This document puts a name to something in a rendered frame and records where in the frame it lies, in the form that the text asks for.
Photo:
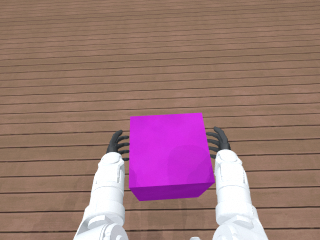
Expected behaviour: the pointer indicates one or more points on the robot left upper arm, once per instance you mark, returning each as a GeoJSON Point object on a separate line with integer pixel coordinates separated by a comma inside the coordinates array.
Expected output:
{"type": "Point", "coordinates": [108, 231]}

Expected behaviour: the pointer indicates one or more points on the left robot hand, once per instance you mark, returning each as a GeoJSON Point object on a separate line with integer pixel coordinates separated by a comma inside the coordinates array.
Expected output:
{"type": "Point", "coordinates": [114, 146]}

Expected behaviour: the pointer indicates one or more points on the right robot hand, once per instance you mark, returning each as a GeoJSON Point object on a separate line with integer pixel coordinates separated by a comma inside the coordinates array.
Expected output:
{"type": "Point", "coordinates": [222, 141]}

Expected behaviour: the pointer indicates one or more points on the right robot forearm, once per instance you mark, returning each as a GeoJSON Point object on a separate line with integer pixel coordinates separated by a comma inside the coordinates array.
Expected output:
{"type": "Point", "coordinates": [234, 203]}

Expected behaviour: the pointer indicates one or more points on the left robot forearm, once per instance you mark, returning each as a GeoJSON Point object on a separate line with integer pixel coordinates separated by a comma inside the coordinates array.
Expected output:
{"type": "Point", "coordinates": [106, 201]}

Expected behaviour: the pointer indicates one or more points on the carton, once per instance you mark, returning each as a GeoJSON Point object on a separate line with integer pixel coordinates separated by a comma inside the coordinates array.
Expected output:
{"type": "Point", "coordinates": [169, 157]}

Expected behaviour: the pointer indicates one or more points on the robot right upper arm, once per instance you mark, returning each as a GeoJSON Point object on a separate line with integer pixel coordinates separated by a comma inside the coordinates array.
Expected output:
{"type": "Point", "coordinates": [232, 231]}

